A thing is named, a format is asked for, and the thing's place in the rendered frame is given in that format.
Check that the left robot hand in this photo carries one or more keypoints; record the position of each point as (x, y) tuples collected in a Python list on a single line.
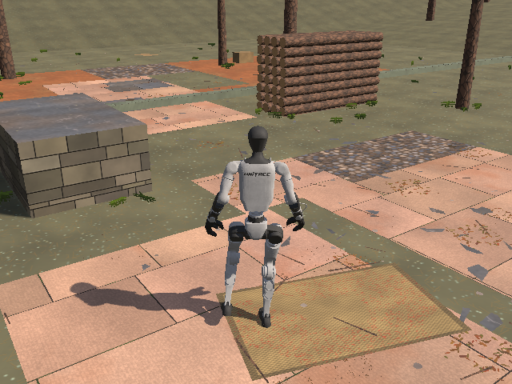
[(215, 225)]

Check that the robot right forearm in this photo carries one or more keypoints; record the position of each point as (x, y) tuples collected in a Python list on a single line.
[(296, 209)]

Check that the humanoid robot torso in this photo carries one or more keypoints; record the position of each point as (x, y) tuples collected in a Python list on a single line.
[(256, 186)]

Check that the robot left forearm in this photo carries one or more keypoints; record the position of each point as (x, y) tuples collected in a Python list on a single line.
[(215, 210)]

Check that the left robot thigh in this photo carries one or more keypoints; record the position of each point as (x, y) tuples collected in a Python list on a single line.
[(236, 233)]

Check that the right robot hand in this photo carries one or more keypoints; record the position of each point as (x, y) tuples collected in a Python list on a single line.
[(300, 225)]

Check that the robot left upper arm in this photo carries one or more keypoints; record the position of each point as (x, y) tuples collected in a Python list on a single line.
[(227, 180)]

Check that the robot right upper arm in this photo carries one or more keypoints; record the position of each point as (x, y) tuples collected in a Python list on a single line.
[(282, 169)]

